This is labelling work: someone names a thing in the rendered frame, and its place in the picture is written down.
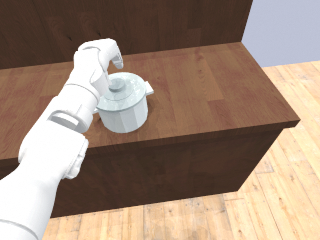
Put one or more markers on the lid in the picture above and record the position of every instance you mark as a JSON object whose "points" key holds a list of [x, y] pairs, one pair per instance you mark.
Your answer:
{"points": [[132, 95]]}

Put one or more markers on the robot left forearm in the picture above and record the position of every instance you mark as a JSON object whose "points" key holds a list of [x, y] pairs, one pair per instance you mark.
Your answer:
{"points": [[73, 108]]}

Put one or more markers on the robot left upper arm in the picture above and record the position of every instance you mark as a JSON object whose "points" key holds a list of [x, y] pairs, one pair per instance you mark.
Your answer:
{"points": [[27, 195]]}

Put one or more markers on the knob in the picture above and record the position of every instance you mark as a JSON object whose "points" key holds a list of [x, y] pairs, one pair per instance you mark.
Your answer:
{"points": [[118, 85]]}

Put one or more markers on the robot left hand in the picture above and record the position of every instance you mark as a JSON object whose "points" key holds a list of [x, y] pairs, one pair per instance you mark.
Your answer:
{"points": [[112, 50]]}

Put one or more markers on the table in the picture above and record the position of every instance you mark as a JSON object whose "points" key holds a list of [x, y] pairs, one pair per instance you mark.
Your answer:
{"points": [[212, 116]]}

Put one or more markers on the pot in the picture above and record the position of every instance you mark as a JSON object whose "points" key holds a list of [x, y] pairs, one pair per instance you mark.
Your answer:
{"points": [[128, 120]]}

